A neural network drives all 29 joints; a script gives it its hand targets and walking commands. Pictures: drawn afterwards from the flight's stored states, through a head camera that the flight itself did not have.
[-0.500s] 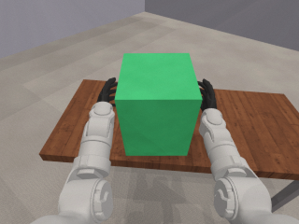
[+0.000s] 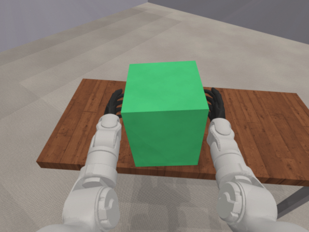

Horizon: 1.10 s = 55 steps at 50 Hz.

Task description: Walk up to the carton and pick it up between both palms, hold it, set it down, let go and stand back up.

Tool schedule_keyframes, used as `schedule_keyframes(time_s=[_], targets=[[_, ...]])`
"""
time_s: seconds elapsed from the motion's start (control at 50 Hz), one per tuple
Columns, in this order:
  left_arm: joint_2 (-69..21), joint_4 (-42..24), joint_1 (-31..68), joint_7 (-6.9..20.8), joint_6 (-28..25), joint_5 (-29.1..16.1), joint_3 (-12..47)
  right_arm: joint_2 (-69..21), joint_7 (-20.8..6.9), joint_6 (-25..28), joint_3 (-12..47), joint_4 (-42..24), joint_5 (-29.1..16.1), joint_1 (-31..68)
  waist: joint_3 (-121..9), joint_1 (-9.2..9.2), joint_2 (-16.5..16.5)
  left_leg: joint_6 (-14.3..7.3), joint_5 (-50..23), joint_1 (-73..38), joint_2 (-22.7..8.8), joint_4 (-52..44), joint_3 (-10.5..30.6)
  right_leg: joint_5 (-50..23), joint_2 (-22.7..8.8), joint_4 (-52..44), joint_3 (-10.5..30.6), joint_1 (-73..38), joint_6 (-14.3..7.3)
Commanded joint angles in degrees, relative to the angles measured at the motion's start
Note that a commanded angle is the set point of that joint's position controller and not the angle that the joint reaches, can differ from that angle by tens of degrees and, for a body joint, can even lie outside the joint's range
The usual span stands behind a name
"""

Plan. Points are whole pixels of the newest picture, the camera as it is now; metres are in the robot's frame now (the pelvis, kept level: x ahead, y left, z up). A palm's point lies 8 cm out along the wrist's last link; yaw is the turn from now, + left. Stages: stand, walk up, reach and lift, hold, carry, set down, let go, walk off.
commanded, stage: set down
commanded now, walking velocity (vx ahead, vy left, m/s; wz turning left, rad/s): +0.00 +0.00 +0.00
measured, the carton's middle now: (164, 115) +0.43 -0.06 +0.06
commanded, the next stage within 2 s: none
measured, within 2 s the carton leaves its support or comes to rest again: rests again in 1.26 s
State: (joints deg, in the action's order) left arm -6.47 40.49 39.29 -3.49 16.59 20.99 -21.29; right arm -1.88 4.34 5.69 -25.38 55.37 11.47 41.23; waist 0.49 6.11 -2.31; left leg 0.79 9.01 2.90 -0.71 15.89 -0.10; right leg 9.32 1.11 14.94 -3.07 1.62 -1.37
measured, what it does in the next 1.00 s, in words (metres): stands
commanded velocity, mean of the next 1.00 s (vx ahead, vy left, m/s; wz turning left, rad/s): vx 0.00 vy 0.00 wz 0.00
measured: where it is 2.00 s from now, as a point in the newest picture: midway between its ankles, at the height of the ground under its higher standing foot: outside the picture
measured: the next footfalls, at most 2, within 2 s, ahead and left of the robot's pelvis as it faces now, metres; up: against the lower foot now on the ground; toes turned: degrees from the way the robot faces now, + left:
none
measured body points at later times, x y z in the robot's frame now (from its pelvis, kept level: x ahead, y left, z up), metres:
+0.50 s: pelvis +0.00 +0.00 +0.00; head +0.00 +0.01 +0.45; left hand +0.42 +0.08 +0.09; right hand +0.38 -0.21 +0.10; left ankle +0.00 +0.12 -0.75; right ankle -0.01 -0.09 -0.75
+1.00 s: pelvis +0.01 +0.00 +0.00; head +0.03 +0.00 +0.45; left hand +0.43 +0.06 +0.07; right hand +0.38 -0.23 +0.08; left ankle +0.00 +0.12 -0.75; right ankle -0.01 -0.09 -0.75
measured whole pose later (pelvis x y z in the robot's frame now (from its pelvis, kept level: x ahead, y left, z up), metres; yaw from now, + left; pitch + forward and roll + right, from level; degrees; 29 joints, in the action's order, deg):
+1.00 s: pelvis +0.01 +0.00 +0.00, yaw -4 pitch +4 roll +0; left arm -7.2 49.5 43.2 -4.4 7.6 21.6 -25.1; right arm -3.1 1.0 7.6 -34.2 52.9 21.2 40.7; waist -3.1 4.8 -0.8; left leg 0.6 8.7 10.8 -1.4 15.2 -4.1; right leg 9.1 0.8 17.3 -3.6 12.5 -1.3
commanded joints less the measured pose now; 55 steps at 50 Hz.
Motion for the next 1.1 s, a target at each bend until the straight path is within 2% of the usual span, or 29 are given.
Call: schedule_keyframes(time_s=[0.0, 0.02, 0.06, 0.1, 0.16, 0.18, 0.2, 0.22, 0.24, 0.26, 0.28, 0.34, 0.38, 0.42, 0.46, 0.52, 0.54, 0.58, 0.6, 0.7, 0.74, 0.78, 0.82, 0.84, 0.92, 0.94, 0.98, 1.02, 1.08], targets=[[-29.1, -11.9, 42.7, 4.3, -7.8, -5.6, 19.9, -25.8, -8.9, 6.1, 18.1, -10.2, -1.3, 41.2, -32.5, -0.36, 2.7, 3.1, -21.8, -13.4, -0.1, 3.9, -2.1, -32.1, 0.8, 3.6, -4.4, -5.5, 4.7], [-28.5, -11.6, 42.1, 4.1, -8.4, -5.6, 19.5, -26.4, -8.8, 6.4, 19.9, -10.8, -2.2, 40.9, -34.5, -0.91, 1.1, 2.4, -22.0, -11.9, 0.1, 4.3, -1.9, -36.4, 0.5, 4.5, -4.0, -7.9, 5.4], [-29.7, -13.6, 43.9, 3.7, -10.3, -7.0, 22.1, -28.5, -8.2, 6.9, 22.4, -14.1, -3.1, 42.6, -39.8, -1.35, 1.4, 1.9, -20.5, -6.3, 0.6, 3.8, -1.6, -44.0, -0.1, 7.1, -3.1, -12.9, 6.1], [-29.3, -11.7, 42.8, 3.6, -10.4, -6.0, 21.4, -30.2, -7.9, 5.7, 23.2, -11.5, -3.1, 39.4, -36.1, -0.42, 0.7, 1.2, -19.1, -3.3, 0.7, 3.1, -1.6, -45.9, -0.5, 7.7, -2.2, -13.5, 6.5], [-28.4, -8.9, 40.4, 4.9, -8.9, -5.6, 18.7, -27.4, -7.7, 4.2, 20.3, -9.7, -2.3, 37.7, -31.0, 0.58, -0.1, 0.8, -12.0, -2.4, 1.0, 1.6, -1.8, -40.7, -1.1, 6.3, -2.0, -11.7, 7.0], [-27.7, -9.1, 40.6, 5.4, -8.8, -6.1, 18.2, -27.5, -7.7, 4.1, 20.4, -10.2, -1.5, 38.0, -30.5, -0.14, -1.4, 0.3, -10.5, -1.6, 0.9, 0.7, -1.8, -39.4, -1.2, 5.9, -1.8, -11.6, 6.9], [-27.8, -9.7, 41.2, 5.6, -8.4, -5.9, 18.4, -26.0, -7.8, 3.9, 18.6, -9.9, -0.9, 37.8, -29.6, 0.99, 0.1, 0.7, -10.1, -2.2, 0.5, 0.2, -1.7, -38.1, -0.8, 5.9, -2.6, -10.2, 6.6], [-27.8, -8.9, 40.2, 5.7, -7.9, -5.3, 17.5, -26.4, -7.8, 3.7, 18.8, -9.5, -1.4, 37.9, -29.3, -0.21, 0.3, 0.4, -10.7, -2.9, 0.4, 0.1, -1.6, -37.1, -1.0, 5.9, -2.4, -10.1, 6.2], [-27.5, -9.3, 41.0, 5.7, -7.6, -5.4, 17.6, -26.1, -8.0, 3.7, 18.3, -10.0, -1.5, 38.1, -29.5, 0.2, 0.5, 0.7, -11.0, -4.2, 0.4, -0.2, -1.4, -36.3, -0.9, 5.2, -2.9, -8.4, 6.3], [-27.0, -8.3, 41.6, 5.8, -7.5, -5.2, 16.1, -26.5, -8.0, 3.4, 17.9, -10.0, -1.3, 39.0, -29.3, -0.64, -1.2, 0.3, -10.6, -3.9, 0.5, -0.1, -2.1, -35.4, -0.7, 4.9, -2.8, -8.9, 6.4], [-26.4, -8.1, 41.4, 5.8, -7.5, -4.7, 14.8, -27.4, -8.2, 3.3, 18.2, -9.1, -1.2, 38.2, -28.9, -1.21, -0.9, 0.0, -9.9, -3.6, 0.7, -0.2, -2.2, -36.0, -0.8, 5.3, -2.6, -10.1, 6.6], [-23.5, -4.7, 37.7, 7.1, -6.8, -1.3, 9.8, -24.9, -8.4, 2.7, 15.0, -8.2, 1.9, 36.0, -24.5, -1.58, -2.7, -0.9, -6.4, -1.2, 0.8, -2.2, -3.4, -35.1, -1.0, 5.1, -2.2, -12.4, 7.0], [-22.9, -5.9, 39.3, 7.4, -7.7, -1.8, 9.8, -25.1, -8.4, 3.5, 13.1, -9.8, 3.4, 36.3, -26.4, -1.09, -1.9, -1.0, -6.6, -0.2, 0.8, -2.1, -3.4, -35.8, -1.3, 5.1, -2.2, -12.0, 7.4], [-23.9, -6.0, 41.2, 6.9, -8.5, -1.7, 10.5, -24.5, -9.1, 4.4, 11.0, -10.0, 4.8, 36.8, -27.7, -0.49, 0.0, -0.1, -5.8, -3.2, 0.4, -1.9, -3.6, -31.4, -1.0, 4.4, -3.2, -8.5, 6.4], [-24.8, -6.8, 42.9, 5.7, -9.5, -2.2, 12.6, -24.0, -9.9, 5.4, 9.7, -8.9, 5.7, 36.8, -31.2, 0.22, 2.2, 1.2, -10.7, -6.9, 0.1, -0.4, -2.9, -30.6, -0.6, 4.1, -4.0, -4.6, 5.0], [-25.4, -4.3, 40.5, 4.5, -10.1, -1.9, 12.3, -22.4, -10.6, 6.5, 7.2, -6.7, 7.2, 35.3, -30.0, 0.51, 2.8, 2.6, -17.3, -12.0, -1.1, 2.0, -3.2, -30.5, 0.2, 3.7, -4.4, 0.0, 4.7], [-23.8, -2.8, 39.9, 4.7, -10.0, -1.4, 11.4, -21.6, -10.7, 6.2, 6.4, -5.9, 7.5, 34.9, -29.2, 0.02, 3.1, 2.4, -16.2, -11.8, -0.8, 2.1, -3.3, -28.8, 0.1, 3.2, -4.1, -0.2, 4.5], [-23.5, -2.1, 39.1, 5.0, -10.4, -1.7, 10.5, -21.7, -10.8, 6.2, 6.1, -7.7, 8.1, 36.1, -27.8, -0.15, 0.9, 1.5, -13.6, -8.0, -0.9, 1.6, -3.4, -27.9, -0.1, 3.2, -4.1, -0.9, 5.1], [-22.7, -2.9, 41.6, 4.8, -10.9, -1.8, 10.6, -22.9, -10.9, 6.0, 6.1, -7.1, 8.0, 35.8, -28.8, -0.52, 1.8, 1.4, -11.6, -6.9, -1.1, 0.8, -3.5, -27.3, -0.3, 3.5, -3.9, -1.7, 4.9], [-24.1, -2.1, 44.2, 3.2, -14.0, -3.1, 11.7, -24.0, -12.1, 7.5, 7.1, -10.5, 9.5, 39.4, -37.8, -1.96, 0.0, 0.5, -10.8, -2.7, -0.8, 0.4, -3.5, -31.2, -0.9, 6.1, -3.8, -4.4, 5.1], [-22.8, 1.0, 42.3, 3.4, -13.6, -1.7, 9.3, -24.1, -12.1, 6.2, 6.6, -7.8, 9.6, 37.2, -34.1, -2.13, -0.5, 0.2, -10.2, -3.8, -0.8, -0.2, -4.0, -29.4, -0.8, 5.0, -3.4, -3.1, 5.4], [-22.3, 0.3, 42.3, 3.8, -13.4, -1.1, 8.2, -24.8, -12.1, 5.5, 6.4, -8.0, 10.1, 35.8, -32.3, -1.97, -0.2, -0.8, -7.2, -1.5, -0.6, -0.6, -4.2, -29.2, -1.3, 4.9, -2.5, -4.2, 5.4], [-23.3, -1.7, 43.7, 3.8, -13.7, -1.4, 9.0, -25.7, -12.2, 6.0, 6.1, -8.9, 9.8, 36.6, -32.7, -1.48, 0.9, -0.5, -9.3, -0.6, -0.5, -0.5, -4.4, -32.0, -1.5, 5.5, -2.5, -4.0, 5.7], [-22.6, -1.4, 44.6, 3.8, -14.1, -1.8, 9.3, -25.4, -12.2, 6.1, 6.1, -8.8, 10.5, 36.9, -35.5, -0.99, -0.2, -0.5, -9.7, -1.4, -0.6, -0.2, -4.1, -33.1, -1.4, 5.8, -2.4, -4.3, 5.8], [-23.0, 1.2, 40.5, 4.1, -14.1, -0.2, 8.3, -25.2, -11.8, 6.4, 6.7, -7.5, 11.1, 35.0, -34.1, -1.44, 0.2, -0.3, -12.6, -2.9, -0.7, 0.9, -4.3, -36.9, -1.7, 6.6, -2.4, -4.1, 6.3], [-22.8, 2.3, 39.5, 4.2, -14.0, -0.4, 8.3, -24.6, -11.7, 6.6, 5.9, -7.5, 11.2, 34.4, -33.7, -1.38, -0.6, 0.0, -12.4, -3.2, -0.9, 0.4, -4.3, -35.4, -1.1, 6.0, -2.9, -3.3, 6.1], [-22.8, 2.3, 37.6, 4.5, -13.8, 0.4, 6.8, -24.3, -11.6, 6.3, 5.5, -6.5, 10.7, 32.7, -30.2, -1.24, 0.7, 0.0, -11.9, -2.1, -0.5, 0.4, -4.3, -35.4, -1.2, 5.8, -2.4, -3.9, 5.7], [-21.8, 1.8, 38.8, 4.9, -14.6, 0.0, 6.3, -24.3, -11.7, 6.6, 5.7, -8.0, 11.3, 33.6, -32.0, -2.26, -0.5, -0.7, -11.5, -0.2, -0.7, 0.2, -4.4, -35.5, -1.2, 6.2, -2.4, -5.4, 5.6], [-22.1, 1.4, 38.9, 5.0, -15.2, 0.0, 7.0, -25.1, -12.0, 6.8, 5.7, -8.2, 11.3, 33.3, -31.7, -2.07, 0.8, -0.6, -10.6, 0.9, -0.6, -0.2, -4.5, -34.5, -1.4, 6.4, -2.4, -6.5, 5.2]])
